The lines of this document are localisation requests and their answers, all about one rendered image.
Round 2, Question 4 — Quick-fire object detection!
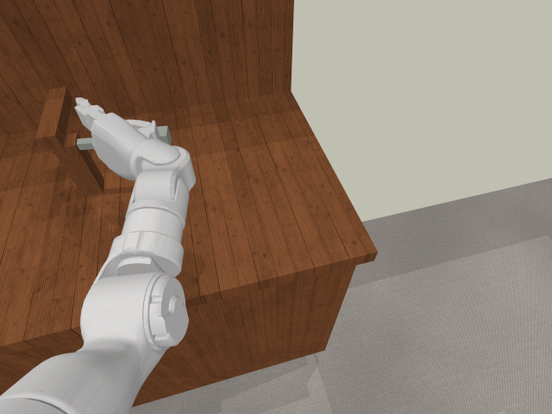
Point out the left robot hand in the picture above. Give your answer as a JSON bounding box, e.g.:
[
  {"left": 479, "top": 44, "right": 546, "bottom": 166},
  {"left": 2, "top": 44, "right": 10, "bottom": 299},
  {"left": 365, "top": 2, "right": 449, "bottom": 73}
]
[{"left": 74, "top": 97, "right": 160, "bottom": 181}]

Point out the left robot forearm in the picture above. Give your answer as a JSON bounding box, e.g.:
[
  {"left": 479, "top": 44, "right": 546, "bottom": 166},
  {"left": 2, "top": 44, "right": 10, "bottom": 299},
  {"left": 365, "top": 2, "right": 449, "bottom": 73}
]
[{"left": 80, "top": 139, "right": 196, "bottom": 340}]

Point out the robot left upper arm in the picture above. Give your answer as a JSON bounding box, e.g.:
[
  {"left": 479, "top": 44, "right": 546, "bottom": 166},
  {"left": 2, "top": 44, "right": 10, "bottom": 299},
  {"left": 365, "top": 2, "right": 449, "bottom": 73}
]
[{"left": 0, "top": 272, "right": 189, "bottom": 414}]

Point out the tap lever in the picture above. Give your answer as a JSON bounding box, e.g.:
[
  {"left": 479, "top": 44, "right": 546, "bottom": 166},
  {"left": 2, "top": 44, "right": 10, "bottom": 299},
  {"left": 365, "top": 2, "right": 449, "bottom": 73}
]
[{"left": 77, "top": 126, "right": 172, "bottom": 150}]

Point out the counter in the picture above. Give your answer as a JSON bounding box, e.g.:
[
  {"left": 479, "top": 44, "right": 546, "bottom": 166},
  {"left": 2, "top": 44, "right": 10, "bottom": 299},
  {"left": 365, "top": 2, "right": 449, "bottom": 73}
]
[{"left": 0, "top": 0, "right": 378, "bottom": 407}]

